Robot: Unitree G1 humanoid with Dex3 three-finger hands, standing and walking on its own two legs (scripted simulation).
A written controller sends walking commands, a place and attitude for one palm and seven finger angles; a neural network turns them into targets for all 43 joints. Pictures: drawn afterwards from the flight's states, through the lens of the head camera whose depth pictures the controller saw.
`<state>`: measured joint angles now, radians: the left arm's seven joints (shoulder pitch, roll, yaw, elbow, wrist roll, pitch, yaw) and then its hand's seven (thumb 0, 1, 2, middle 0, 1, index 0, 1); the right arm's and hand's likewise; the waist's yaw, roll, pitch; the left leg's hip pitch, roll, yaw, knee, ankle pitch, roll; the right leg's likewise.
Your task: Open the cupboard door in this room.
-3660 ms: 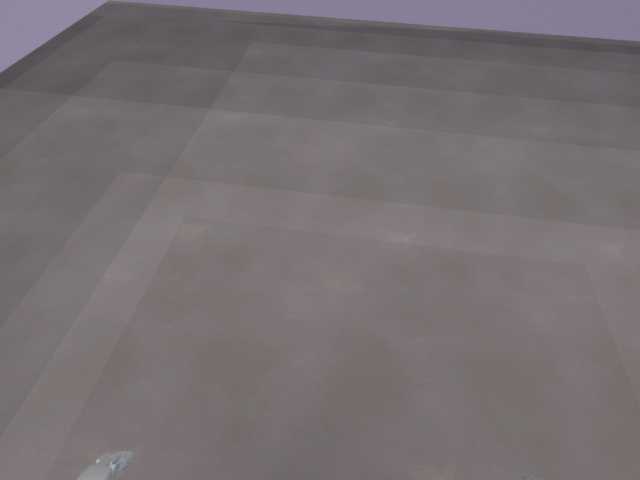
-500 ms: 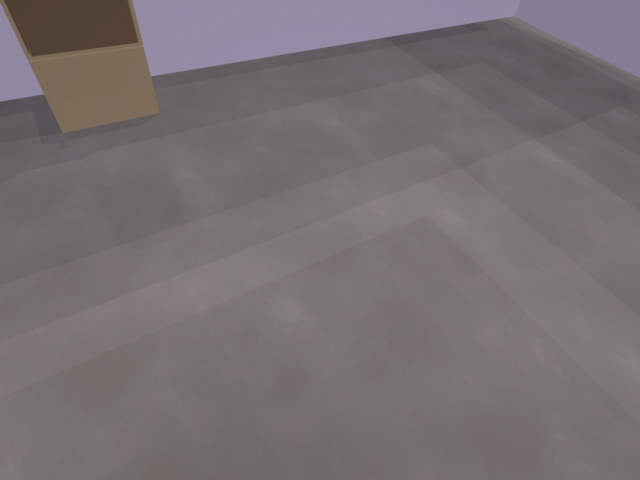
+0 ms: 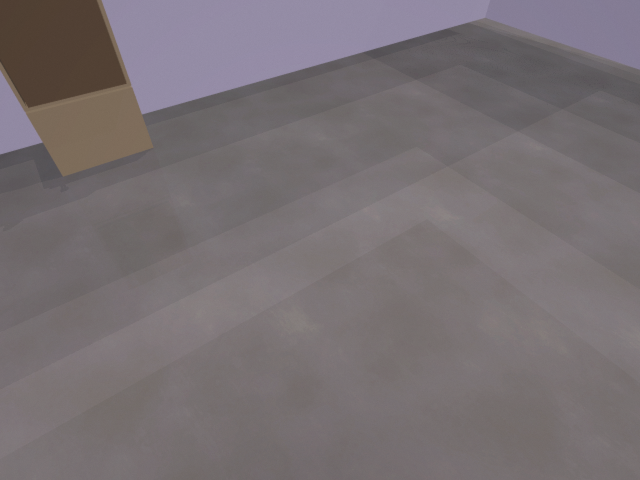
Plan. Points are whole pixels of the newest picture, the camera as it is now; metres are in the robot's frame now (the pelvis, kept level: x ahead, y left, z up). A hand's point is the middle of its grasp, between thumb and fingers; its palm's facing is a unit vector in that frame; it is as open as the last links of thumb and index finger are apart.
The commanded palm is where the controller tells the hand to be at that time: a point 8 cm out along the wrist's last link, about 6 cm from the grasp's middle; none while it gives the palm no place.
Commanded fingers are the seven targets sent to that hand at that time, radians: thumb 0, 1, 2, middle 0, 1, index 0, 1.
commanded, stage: stand and wait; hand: left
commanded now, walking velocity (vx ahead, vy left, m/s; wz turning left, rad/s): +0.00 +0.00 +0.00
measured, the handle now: out of the picture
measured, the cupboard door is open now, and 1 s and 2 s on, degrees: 0 0 0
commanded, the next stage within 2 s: turn or walk to find it in 0.16 s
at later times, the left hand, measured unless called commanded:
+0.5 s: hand out of the picture -0.03 +0.13 -0.18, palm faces +0.09 -0.98 -0.16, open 7.4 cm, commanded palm none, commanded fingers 0.00 0.90 0.90 -0.20 -0.30 -0.20 -0.30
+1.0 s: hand out of the picture -0.03 +0.14 -0.18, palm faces +0.12 -0.98 -0.18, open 7.4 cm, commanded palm none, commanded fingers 0.00 0.90 0.90 -0.20 -0.30 -0.20 -0.30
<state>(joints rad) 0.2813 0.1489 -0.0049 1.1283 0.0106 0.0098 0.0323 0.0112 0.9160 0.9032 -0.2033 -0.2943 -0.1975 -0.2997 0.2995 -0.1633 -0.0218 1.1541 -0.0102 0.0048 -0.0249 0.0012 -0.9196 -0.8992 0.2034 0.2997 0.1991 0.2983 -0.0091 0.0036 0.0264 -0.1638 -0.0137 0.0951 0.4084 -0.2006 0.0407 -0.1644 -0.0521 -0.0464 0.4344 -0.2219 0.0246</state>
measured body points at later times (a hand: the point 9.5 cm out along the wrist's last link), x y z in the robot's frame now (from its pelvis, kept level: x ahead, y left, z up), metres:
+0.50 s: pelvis -0.01 -0.02 +0.00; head -0.02 -0.02 +0.45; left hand -0.04 +0.18 -0.17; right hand -0.02 -0.22 -0.17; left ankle +0.02 +0.09 -0.74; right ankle +0.01 -0.13 -0.74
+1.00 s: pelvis -0.01 -0.02 -0.01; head +0.01 -0.02 +0.44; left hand -0.03 +0.19 -0.17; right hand -0.02 -0.23 -0.17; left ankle +0.02 +0.09 -0.74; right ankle +0.01 -0.13 -0.74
